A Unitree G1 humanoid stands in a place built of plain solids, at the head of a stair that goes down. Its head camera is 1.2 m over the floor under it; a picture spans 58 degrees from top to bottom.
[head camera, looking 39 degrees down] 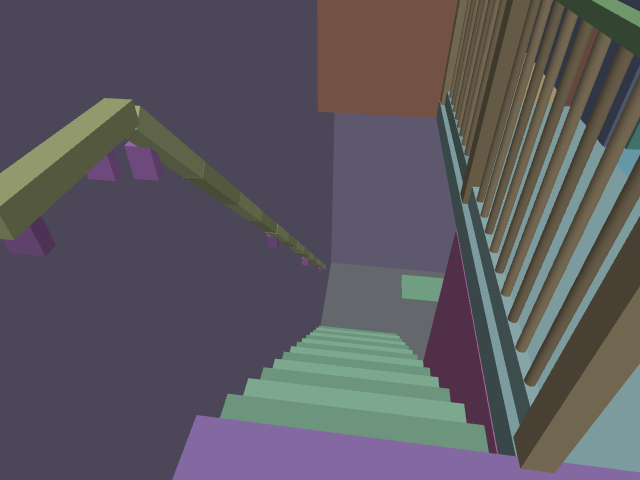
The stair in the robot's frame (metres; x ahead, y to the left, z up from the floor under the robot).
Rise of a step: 0.21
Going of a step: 0.20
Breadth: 0.90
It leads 8 degrees to the right of straight ahead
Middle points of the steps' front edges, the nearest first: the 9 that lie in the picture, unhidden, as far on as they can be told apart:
0.60 -0.08 0.00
0.80 -0.11 -0.21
1.00 -0.14 -0.42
1.20 -0.17 -0.63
1.40 -0.19 -0.84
1.60 -0.22 -1.04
1.80 -0.24 -1.25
2.00 -0.27 -1.46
2.20 -0.30 -1.67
